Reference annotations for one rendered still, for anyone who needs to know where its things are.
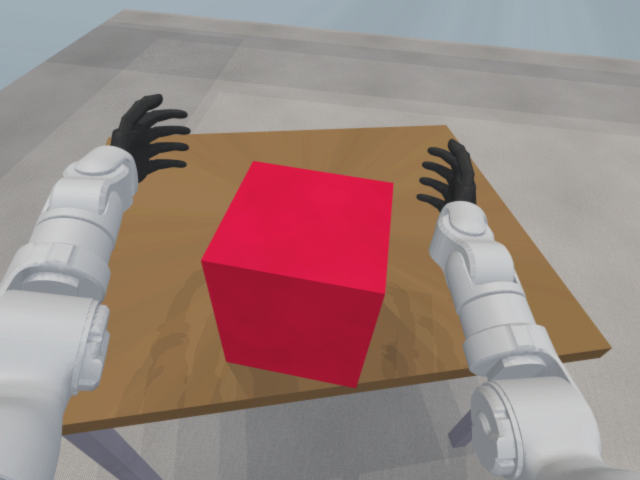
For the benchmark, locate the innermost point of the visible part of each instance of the table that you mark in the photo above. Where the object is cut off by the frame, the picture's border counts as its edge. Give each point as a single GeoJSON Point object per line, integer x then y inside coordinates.
{"type": "Point", "coordinates": [165, 358]}

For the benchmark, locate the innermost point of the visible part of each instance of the robot right hand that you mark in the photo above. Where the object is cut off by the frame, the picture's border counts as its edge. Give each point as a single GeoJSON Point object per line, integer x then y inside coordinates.
{"type": "Point", "coordinates": [460, 179]}

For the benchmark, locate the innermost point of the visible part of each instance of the left robot forearm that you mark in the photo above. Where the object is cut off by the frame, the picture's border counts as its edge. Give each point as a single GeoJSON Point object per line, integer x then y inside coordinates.
{"type": "Point", "coordinates": [76, 232]}

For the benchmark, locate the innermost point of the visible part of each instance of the robot right upper arm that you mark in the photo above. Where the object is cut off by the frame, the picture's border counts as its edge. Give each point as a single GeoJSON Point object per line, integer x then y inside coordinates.
{"type": "Point", "coordinates": [537, 429]}

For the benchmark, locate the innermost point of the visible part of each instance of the robot left hand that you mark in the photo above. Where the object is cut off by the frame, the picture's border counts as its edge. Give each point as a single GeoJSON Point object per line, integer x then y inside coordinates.
{"type": "Point", "coordinates": [134, 135]}

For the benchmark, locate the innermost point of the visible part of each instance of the carton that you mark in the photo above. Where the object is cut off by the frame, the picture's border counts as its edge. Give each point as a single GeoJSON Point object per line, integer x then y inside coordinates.
{"type": "Point", "coordinates": [296, 271]}

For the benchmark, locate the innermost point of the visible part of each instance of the robot left upper arm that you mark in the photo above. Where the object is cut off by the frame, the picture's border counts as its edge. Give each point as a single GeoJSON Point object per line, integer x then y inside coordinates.
{"type": "Point", "coordinates": [51, 347]}

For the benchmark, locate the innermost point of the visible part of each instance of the right robot forearm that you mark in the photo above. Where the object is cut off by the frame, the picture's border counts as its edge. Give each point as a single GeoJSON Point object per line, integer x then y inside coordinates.
{"type": "Point", "coordinates": [502, 338]}

